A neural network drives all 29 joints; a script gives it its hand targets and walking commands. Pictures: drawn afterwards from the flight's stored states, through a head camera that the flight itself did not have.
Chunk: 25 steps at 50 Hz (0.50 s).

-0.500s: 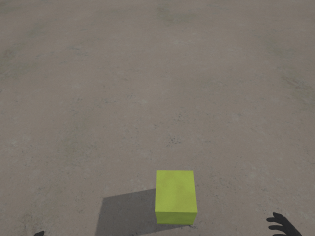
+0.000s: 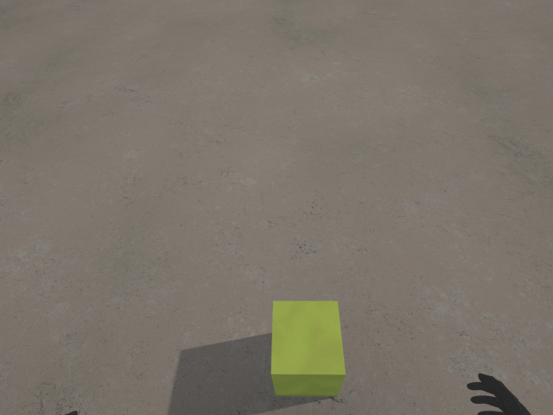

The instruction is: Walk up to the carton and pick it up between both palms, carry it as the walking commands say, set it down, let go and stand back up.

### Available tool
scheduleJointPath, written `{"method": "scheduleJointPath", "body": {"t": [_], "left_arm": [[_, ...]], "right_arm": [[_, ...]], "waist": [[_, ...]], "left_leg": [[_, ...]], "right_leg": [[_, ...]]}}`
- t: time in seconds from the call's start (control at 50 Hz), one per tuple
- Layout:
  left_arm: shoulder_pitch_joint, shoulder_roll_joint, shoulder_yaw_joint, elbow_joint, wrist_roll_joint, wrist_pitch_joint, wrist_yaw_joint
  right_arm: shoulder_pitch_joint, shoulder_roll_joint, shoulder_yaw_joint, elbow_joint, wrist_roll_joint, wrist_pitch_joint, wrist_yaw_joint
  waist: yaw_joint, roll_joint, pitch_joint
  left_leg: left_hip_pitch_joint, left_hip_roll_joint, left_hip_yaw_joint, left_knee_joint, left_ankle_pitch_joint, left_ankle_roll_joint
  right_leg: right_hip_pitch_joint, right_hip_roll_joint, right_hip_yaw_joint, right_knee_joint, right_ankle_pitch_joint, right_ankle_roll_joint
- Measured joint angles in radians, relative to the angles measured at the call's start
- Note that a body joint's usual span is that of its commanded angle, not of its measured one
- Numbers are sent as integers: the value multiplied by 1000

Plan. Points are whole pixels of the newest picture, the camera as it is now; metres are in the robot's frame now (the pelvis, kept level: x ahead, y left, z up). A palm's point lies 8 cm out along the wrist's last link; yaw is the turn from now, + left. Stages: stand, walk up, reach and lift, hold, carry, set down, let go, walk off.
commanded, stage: walk up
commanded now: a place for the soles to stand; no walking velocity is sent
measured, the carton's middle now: (305, 349) +0.42 -0.05 -0.62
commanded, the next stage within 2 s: none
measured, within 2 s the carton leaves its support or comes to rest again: neither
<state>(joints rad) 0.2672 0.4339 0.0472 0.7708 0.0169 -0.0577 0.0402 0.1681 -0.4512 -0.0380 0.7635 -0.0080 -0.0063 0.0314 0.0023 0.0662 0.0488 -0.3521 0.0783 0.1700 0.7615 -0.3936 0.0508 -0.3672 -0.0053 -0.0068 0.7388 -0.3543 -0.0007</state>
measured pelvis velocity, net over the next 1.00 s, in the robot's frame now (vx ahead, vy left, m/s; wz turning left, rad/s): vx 0.00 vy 0.00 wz -0.03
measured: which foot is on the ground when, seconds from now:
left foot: down 0.00-1.00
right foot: down 0.00-1.00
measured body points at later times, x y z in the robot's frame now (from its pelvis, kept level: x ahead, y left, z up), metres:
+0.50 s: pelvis +0.00 +0.00 +0.00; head +0.01 -0.02 +0.45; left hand +0.10 +0.34 -0.07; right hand +0.13 -0.32 -0.10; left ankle +0.01 +0.09 -0.71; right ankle +0.02 -0.13 -0.71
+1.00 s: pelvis +0.00 +0.00 +0.00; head +0.01 -0.02 +0.45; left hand +0.11 +0.34 -0.07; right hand +0.13 -0.32 -0.10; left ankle +0.01 +0.09 -0.71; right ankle +0.02 -0.13 -0.71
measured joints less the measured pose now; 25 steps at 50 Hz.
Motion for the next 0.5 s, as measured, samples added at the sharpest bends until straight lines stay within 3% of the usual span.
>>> {"method": "scheduleJointPath", "body": {"t": [0.5], "left_arm": [[14, -1, -1, 0, 0, 0, 0]], "right_arm": [[1, 0, 0, 0, 0, 0, 0]], "waist": [[0, -3, -2]], "left_leg": [[4, 1, 9, 0, 0, 0]], "right_leg": [[-3, 4, 13, 3, 4, -1]]}}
